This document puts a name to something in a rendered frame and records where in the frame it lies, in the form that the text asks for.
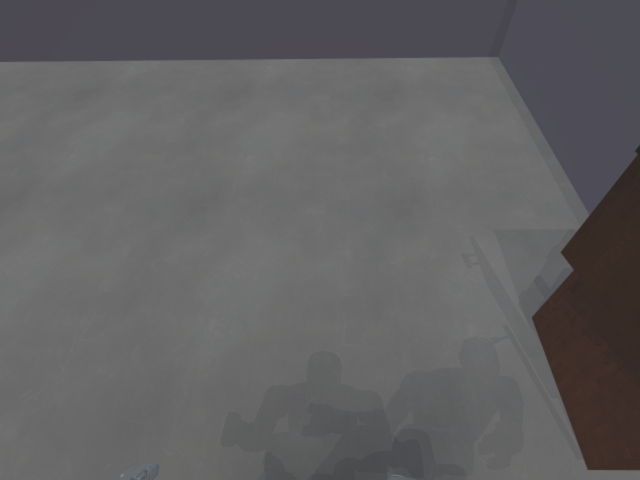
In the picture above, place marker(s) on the cupboard door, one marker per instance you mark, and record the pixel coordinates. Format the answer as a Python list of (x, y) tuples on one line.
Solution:
[(605, 253)]

